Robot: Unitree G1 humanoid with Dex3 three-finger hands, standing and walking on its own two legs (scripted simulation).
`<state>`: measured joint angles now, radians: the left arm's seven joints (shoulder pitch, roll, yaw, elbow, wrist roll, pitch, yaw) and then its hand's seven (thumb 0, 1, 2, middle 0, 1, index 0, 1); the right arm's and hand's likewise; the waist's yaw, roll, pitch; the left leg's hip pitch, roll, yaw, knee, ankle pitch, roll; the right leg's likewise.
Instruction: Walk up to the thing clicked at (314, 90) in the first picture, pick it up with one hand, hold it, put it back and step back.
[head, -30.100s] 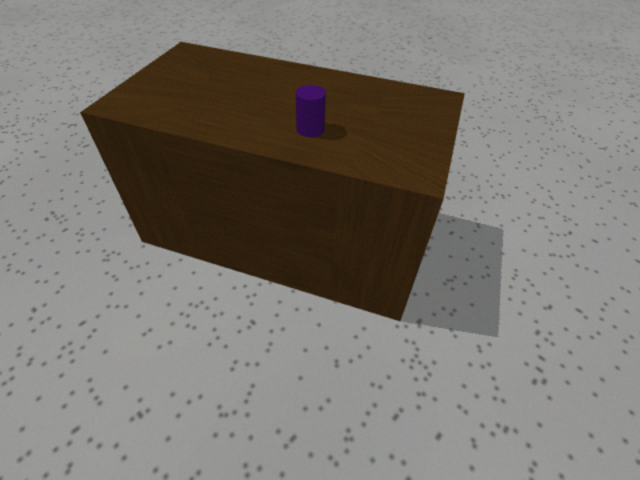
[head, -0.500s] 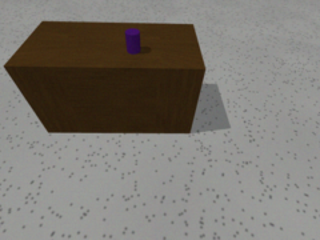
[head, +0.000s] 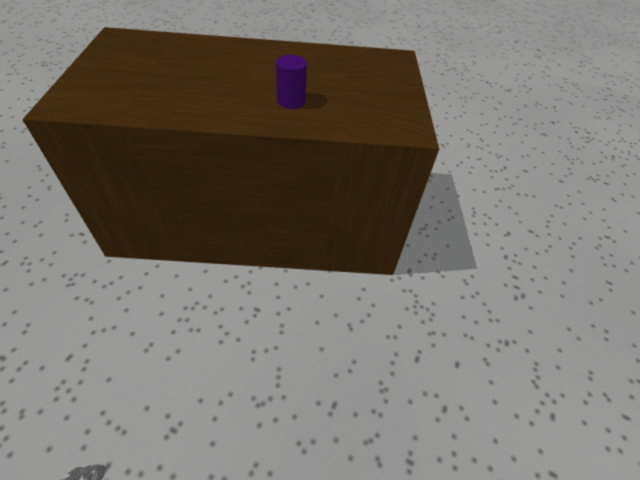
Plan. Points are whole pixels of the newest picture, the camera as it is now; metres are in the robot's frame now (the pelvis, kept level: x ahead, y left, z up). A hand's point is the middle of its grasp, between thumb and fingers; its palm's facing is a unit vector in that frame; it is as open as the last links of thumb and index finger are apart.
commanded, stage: step back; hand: left
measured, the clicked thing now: (291, 82) +1.11 +0.11 -0.11
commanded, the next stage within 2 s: stand in 0.30 s
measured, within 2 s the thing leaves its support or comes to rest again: neither
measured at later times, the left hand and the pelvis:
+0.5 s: hand out of the picture +0.07 +0.24 -0.14, palm faces -0.01 -0.94 -0.33, open 7.4 cm; pelvis -0.01 -0.01 +0.01, yaw +0 degrees
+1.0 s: hand out of the picture +0.05 +0.23 -0.14, palm faces -0.04 -0.94 -0.35, open 7.4 cm; pelvis -0.02 -0.02 +0.01, yaw +0 degrees
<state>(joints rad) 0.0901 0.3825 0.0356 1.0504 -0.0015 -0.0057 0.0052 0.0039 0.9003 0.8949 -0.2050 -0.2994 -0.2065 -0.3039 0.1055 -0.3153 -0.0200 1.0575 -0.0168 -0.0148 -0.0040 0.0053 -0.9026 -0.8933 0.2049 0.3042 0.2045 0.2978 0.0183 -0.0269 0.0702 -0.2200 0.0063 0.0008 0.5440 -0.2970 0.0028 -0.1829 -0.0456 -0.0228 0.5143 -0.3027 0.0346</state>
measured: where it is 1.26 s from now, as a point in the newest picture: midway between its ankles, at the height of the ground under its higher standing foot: outside the picture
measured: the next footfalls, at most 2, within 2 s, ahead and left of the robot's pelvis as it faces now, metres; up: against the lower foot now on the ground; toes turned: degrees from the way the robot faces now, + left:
none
